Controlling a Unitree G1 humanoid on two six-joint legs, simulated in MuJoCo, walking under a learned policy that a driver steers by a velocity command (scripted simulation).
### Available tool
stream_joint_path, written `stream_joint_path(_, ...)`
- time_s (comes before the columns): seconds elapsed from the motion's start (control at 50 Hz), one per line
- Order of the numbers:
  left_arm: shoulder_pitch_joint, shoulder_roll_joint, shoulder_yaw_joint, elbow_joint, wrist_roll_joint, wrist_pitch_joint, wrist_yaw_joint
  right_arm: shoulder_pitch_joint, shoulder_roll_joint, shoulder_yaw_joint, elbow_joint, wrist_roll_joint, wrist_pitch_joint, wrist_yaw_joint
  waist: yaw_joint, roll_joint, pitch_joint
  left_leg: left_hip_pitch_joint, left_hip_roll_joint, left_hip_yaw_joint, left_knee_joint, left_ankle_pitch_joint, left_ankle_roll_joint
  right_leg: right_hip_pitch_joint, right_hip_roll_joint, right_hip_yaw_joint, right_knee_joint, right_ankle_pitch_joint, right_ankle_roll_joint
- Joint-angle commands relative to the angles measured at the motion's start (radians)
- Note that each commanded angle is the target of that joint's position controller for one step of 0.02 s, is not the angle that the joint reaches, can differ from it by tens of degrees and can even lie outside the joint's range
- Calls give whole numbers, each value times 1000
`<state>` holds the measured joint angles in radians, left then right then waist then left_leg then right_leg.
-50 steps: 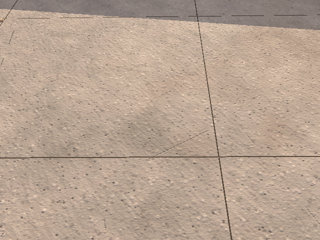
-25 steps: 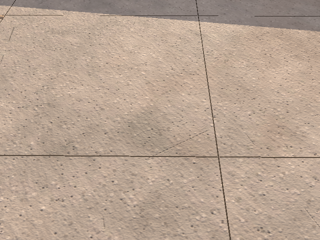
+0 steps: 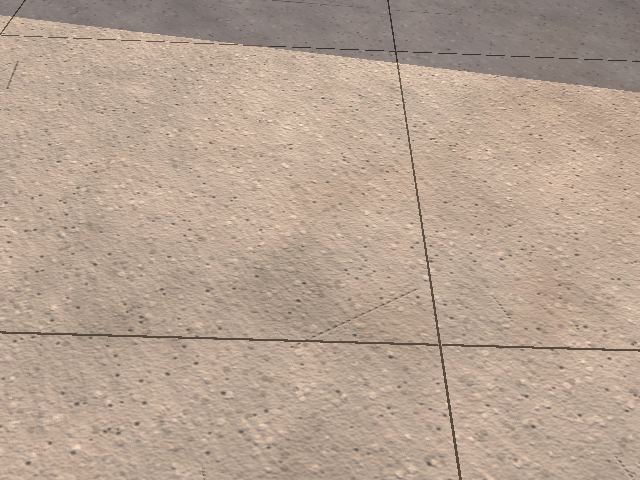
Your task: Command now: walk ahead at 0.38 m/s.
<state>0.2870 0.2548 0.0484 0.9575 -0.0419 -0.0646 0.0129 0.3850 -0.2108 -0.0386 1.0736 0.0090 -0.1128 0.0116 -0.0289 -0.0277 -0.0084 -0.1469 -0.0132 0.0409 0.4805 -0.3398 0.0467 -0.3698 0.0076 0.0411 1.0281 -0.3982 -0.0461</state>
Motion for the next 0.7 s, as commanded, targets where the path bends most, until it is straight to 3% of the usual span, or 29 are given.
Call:
stream_joint_path(0.02,-147,88,23,-96,10,-47,-14,79,-103,-4,-21,-2,-7,5,-25,110,133,271,287,-374,-326,146,129,-484,-105,16,71,147,-26)
stream_joint_path(0.06,-169,59,22,-99,18,-41,-28,113,-78,8,-16,-11,10,-3,-25,133,108,256,237,-249,-316,428,112,-426,-98,-35,1,196,-3)
stream_joint_path(0.1,-228,15,8,-120,21,-30,-31,101,-103,10,-28,-19,28,-20,-21,120,111,187,201,-148,-298,659,105,-355,-70,-79,-133,241,29)
stream_joint_path(0.14,-317,-18,-9,-151,21,-26,-32,91,-132,10,-37,-23,41,-35,-32,125,115,73,158,-73,-292,728,89,-212,-27,-121,-323,329,46)
stream_joint_path(0.18,-347,2,-9,-161,18,-18,-36,122,-161,4,-24,-17,45,-40,-35,159,96,46,171,-70,-278,744,93,-109,-1,-124,-404,401,46)
stream_joint_path(0.22,-335,39,-3,-162,16,-11,-38,95,-162,0,-22,-5,43,-42,-3,174,81,66,198,-82,-243,775,83,-50,-2,-82,-455,439,18)
stream_joint_path(0.26,-234,92,17,-127,30,-14,-35,45,-163,-5,-32,0,44,-43,64,169,23,120,208,-89,-139,871,58,52,17,-67,-500,445,-23)
stream_joint_path(0.28,-141,118,32,-90,37,-17,-32,28,-156,-5,-37,0,48,-41,113,144,-28,130,179,-78,-27,901,37,160,32,-76,-553,498,-48)
stream_joint_path(0.3,-66,160,44,-67,46,-19,-26,56,-149,-2,-40,-11,48,-36,135,85,-93,59,129,-57,122,778,-1,327,-32,-26,-562,753,-75)
stream_joint_path(0.32,13,221,51,-51,72,-10,-20,185,-70,21,-35,-37,44,-27,86,-99,-249,-214,43,-38,414,295,-48,675,-264,212,-455,1109,-211)
stream_joint_path(0.34,43,156,28,-35,67,1,-27,252,-25,36,-6,-13,45,-24,82,-204,-412,-276,-53,-99,676,-357,-82,722,-423,447,-552,1120,-341)
stream_joint_path(0.36,-30,119,17,-48,42,5,-33,194,-97,11,-6,12,53,-22,77,-98,-317,-288,-14,-174,765,-357,-82,546,-378,402,-618,862,-303)
stream_joint_path(0.38,-153,101,9,-71,31,4,-29,97,-107,3,-39,26,64,-31,51,-64,-158,-340,21,-134,768,-303,-84,383,-343,298,-674,691,-256)
stream_joint_path(0.4,-227,62,-7,-80,36,-1,-27,46,-105,-3,-49,20,80,-44,26,-16,-83,-314,54,-125,723,-251,-91,236,-303,217,-727,578,-218)
stream_joint_path(0.42,-275,50,-13,-78,49,-6,-27,44,-95,-10,-56,10,100,-58,-6,-29,-44,-244,82,-131,655,-208,-96,108,-272,149,-763,480,-185)
stream_joint_path(0.44,-295,67,-8,-71,63,-4,-25,51,-86,-12,-65,4,116,-66,-25,-65,-22,-186,81,-109,605,-179,-101,24,-240,100,-791,410,-171)
stream_joint_path(0.48,-284,105,5,-63,72,1,-8,42,-89,-20,-89,0,130,-77,-27,-85,-23,-178,69,-74,550,-163,-104,-7,-239,62,-808,382,-196)
stream_joint_path(0.54,-255,150,22,-63,58,15,25,-26,-108,-33,-143,0,144,-77,-4,-67,-52,-241,93,-67,518,-112,-97,44,-301,84,-836,264,-232)
stream_joint_path(0.6,-264,162,30,-70,51,32,49,-94,-118,-42,-191,0,152,-67,4,-64,-46,-261,106,-53,465,-70,-88,64,-317,55,-851,205,-221)
stream_joint_path(0.7,-277,205,50,-85,2,42,42,-62,-132,-58,-195,8,139,-35,-39,-73,-58,-96,69,37,209,-26,-9,39,-313,4,-877,-129,-142)
